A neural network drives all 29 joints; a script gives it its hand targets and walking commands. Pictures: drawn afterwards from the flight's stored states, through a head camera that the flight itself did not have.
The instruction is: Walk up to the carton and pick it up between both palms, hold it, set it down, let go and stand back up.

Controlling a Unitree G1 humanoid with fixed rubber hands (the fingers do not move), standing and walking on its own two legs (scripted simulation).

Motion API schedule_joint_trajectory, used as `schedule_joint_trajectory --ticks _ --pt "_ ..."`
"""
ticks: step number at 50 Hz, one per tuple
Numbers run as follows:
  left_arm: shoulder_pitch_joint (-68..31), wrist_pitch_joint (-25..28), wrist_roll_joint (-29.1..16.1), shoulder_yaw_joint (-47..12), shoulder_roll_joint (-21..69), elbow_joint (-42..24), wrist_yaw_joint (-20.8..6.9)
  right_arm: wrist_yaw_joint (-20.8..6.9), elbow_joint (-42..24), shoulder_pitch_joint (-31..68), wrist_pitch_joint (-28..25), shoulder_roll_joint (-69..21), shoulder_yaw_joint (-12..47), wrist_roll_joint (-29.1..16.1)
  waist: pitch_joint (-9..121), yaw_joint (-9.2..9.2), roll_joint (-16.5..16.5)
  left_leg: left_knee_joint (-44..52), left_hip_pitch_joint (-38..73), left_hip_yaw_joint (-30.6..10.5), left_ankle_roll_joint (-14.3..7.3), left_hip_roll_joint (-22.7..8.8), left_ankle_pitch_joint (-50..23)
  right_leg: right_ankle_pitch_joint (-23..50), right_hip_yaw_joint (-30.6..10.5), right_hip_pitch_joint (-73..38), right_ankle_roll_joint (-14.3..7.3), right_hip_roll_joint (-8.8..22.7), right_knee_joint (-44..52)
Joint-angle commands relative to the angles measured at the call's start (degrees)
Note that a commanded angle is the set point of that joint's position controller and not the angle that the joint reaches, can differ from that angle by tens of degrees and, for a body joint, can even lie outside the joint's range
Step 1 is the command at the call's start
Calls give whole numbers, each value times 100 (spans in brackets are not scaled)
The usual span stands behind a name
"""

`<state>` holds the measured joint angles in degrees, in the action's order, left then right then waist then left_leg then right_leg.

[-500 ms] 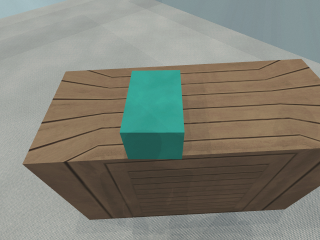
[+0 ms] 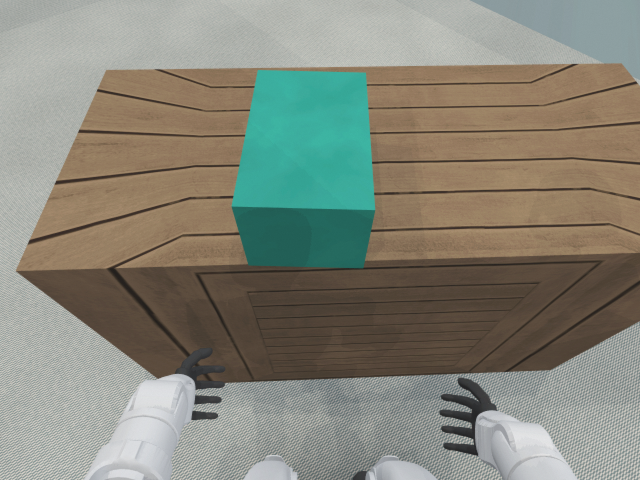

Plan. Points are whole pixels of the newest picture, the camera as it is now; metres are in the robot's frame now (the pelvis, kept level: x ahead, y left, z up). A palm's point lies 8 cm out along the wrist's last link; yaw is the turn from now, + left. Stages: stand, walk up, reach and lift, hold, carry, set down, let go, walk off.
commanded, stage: reach and lift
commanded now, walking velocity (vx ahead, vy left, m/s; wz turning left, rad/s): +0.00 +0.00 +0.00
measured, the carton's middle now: (308, 166) +0.55 +0.04 +0.02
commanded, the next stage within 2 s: none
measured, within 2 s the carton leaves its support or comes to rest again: neither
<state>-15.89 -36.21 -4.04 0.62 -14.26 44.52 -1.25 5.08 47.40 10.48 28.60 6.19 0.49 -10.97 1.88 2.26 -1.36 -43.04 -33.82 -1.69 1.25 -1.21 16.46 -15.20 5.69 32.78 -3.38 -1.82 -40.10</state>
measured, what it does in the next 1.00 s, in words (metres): stands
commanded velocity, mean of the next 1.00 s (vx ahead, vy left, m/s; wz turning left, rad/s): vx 0.00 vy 0.00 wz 0.00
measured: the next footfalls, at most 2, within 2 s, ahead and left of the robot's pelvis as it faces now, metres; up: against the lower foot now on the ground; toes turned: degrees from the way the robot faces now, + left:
none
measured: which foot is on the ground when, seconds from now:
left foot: down 0.00-1.00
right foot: down 0.00-1.00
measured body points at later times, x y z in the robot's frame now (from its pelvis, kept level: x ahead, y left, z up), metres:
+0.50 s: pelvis +0.01 +0.00 +0.04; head +0.07 +0.01 +0.48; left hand +0.22 +0.20 -0.06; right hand +0.18 -0.18 -0.07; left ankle +0.03 +0.13 -0.71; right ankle +0.03 -0.08 -0.71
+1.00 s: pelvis +0.01 +0.02 +0.03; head +0.04 +0.02 +0.48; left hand +0.19 +0.20 -0.03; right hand +0.16 -0.16 -0.03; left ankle +0.03 +0.13 -0.71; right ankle +0.03 -0.08 -0.71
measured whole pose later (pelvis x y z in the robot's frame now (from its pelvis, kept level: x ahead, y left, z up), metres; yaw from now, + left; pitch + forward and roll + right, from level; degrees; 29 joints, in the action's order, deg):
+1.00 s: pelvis +0.01 +0.02 +0.03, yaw -3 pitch +3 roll +1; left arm 14.4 -22.0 -5.2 -5.8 -8.0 8.7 5.6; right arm 6.3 9.2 -20.6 14.4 4.5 4.0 -5.0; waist -0.4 -2.7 -1.3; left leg -19.9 -14.8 3.6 -1.1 0.5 8.7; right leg -7.9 0.1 17.4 -1.5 -0.8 -21.8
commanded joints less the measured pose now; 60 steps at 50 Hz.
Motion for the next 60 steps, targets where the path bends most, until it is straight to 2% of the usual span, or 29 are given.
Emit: schedule_joint_trajectory --ticks 1,3,5,7,9,10,14,18,23,26,28,31,33,37,42,45,49,52,60 --pt "1774 -306 769 181 305 -918 -239 380 417 -1378 -402 373 -77 241 1343 -404 1011 1940 1825 -55 106 -21 -2244 1506 -925 -2129 -165 -39 1667" --pt "1795 -340 813 460 191 -1354 -75 316 82 -1087 -761 661 -93 478 1196 -428 566 2071 2250 -91 87 42 -2970 1794 -870 -2165 -110 -195 2012" --pt "1700 -73 876 590 111 -1742 66 218 -645 -1064 -1027 751 -142 719 1112 -475 246 2197 2349 -14 82 108 -3121 1754 -808 -2239 -41 -183 2288" --pt "1396 334 824 515 126 -2021 153 122 -1370 -1041 -1309 552 -215 893 920 -468 23 2352 2173 117 -13 134 -2323 1452 -800 -2326 10 6 2361" --pt "1069 692 641 384 109 -2209 243 45 -1830 -1089 -1514 257 -202 945 880 -419 -124 2447 1866 243 -154 97 -1468 1204 -857 -2422 71 246 2258" --pt "990 822 531 292 137 -2309 292 19 -1977 -1177 -1562 128 -160 932 946 -398 -144 2446 1784 284 -199 77 -1301 1221 -880 -2486 99 343 2192" --pt "529 880 70 -31 127 -2751 432 -49 -2585 -1073 -1228 -136 -69 753 1507 -320 -92 2289 1278 366 -283 25 -939 1385 -1017 -2666 203 607 1831" --pt "1148 739 -223 -276 -33 -2797 398 36 -2806 -1653 -854 -131 174 483 1779 -313 88 2314 1302 283 -219 40 -1393 2033 -1065 -3070 158 612 1806" --pt "2197 698 36 -193 3 -2739 166 356 -2881 -2482 -783 71 395 415 1332 -439 281 2560 1959 303 -6 65 -2292 2050 -978 -3160 104 361 2338" --pt "2683 769 223 -84 95 -2987 48 526 -3113 -2848 -968 162 497 424 956 -531 295 2747 2136 337 56 59 -2467 1820 -952 -3049 85 217 2579" --pt "2739 869 244 -94 128 -3238 53 544 -3414 -2891 -1100 168 495 473 695 -573 241 2872 1997 379 12 30 -2110 1453 -932 -2920 82 188 2628" --pt "2394 1073 134 -171 173 -3618 206 428 -3963 -2699 -1221 118 341 630 367 -531 93 3014 1508 452 -145 -43 -824 693 -877 -2686 127 275 2473" --pt "2270 1251 51 -242 213 -3819 347 320 -4233 -2633 -1324 88 263 678 354 -510 59 2989 1323 479 -208 -72 -312 397 -868 -2606 137 324 2312" --pt "2516 1548 -5 -351 282 -4001 533 194 -4244 -3064 -1503 22 287 654 426 -419 64 2946 1350 485 -244 -70 -310 476 -899 -2707 156 354 2180" --pt "2941 1664 -12 -437 230 -4225 620 181 -4416 -3268 -1644 5 372 601 498 -501 144 2969 1449 482 -235 -33 -563 583 -964 -2838 148 374 2238" --pt "2852 1637 -55 -465 223 -4378 665 163 -4631 -3052 -1653 36 325 609 446 -548 142 2955 1405 473 -252 -19 -219 273 -958 -2681 177 380 2251" --pt "2462 1581 -134 -493 279 -4484 728 108 -4765 -2695 -1585 75 231 612 381 -519 74 2876 1345 458 -272 -9 250 -103 -912 -2416 248 361 2192" --pt "2450 1593 -161 -541 315 -4537 754 102 -4753 -2732 -1555 118 234 580 397 -494 43 2860 1418 426 -239 -23 60 94 -928 -2457 242 346 2173" --pt "2607 1810 -107 -555 372 -4773 738 137 -4887 -2738 -1774 296 259 436 554 -530 49 2774 1799 326 -98 3 -1069 917 -1000 -2640 161 275 2217"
